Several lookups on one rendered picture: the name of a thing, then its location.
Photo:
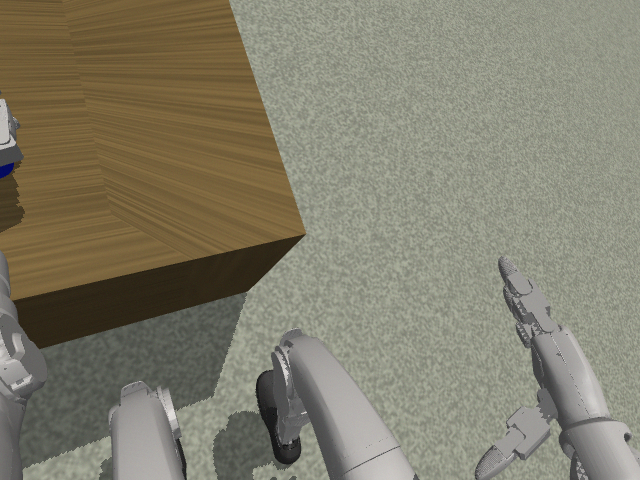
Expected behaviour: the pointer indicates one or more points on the right robot foot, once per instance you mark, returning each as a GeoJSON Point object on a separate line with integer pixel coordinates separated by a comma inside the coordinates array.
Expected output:
{"type": "Point", "coordinates": [285, 454]}

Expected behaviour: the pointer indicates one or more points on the right robot arm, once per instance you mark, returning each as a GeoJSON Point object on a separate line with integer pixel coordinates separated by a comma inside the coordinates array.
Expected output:
{"type": "Point", "coordinates": [598, 450]}

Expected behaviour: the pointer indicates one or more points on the can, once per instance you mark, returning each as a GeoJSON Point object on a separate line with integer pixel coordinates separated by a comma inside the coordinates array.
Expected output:
{"type": "Point", "coordinates": [6, 169]}

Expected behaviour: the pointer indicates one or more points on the left robot hand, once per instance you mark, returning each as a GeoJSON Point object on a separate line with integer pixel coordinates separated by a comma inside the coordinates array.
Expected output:
{"type": "Point", "coordinates": [9, 150]}

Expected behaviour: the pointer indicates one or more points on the left robot arm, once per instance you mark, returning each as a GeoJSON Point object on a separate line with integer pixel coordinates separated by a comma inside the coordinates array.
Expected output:
{"type": "Point", "coordinates": [23, 370]}

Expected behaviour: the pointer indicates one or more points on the right robot hand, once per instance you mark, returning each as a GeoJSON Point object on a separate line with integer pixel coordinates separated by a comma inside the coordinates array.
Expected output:
{"type": "Point", "coordinates": [570, 391]}

